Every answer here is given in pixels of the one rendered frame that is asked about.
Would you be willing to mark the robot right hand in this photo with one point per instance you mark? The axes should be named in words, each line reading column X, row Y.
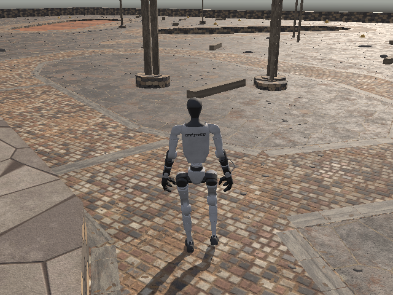
column 229, row 182

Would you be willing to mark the right robot thigh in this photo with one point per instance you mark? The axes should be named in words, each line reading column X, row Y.
column 211, row 183

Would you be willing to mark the robot left hand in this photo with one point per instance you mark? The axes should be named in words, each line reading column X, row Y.
column 165, row 183

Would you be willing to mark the robot left forearm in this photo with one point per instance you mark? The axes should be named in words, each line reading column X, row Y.
column 168, row 166

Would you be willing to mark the robot right forearm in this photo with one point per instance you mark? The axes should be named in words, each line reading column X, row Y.
column 225, row 166

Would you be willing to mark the robot torso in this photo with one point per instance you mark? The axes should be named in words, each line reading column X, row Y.
column 195, row 142

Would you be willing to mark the left robot upper arm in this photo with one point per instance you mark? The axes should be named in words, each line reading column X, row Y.
column 173, row 140

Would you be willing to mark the right robot upper arm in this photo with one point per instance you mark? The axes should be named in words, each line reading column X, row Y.
column 214, row 129

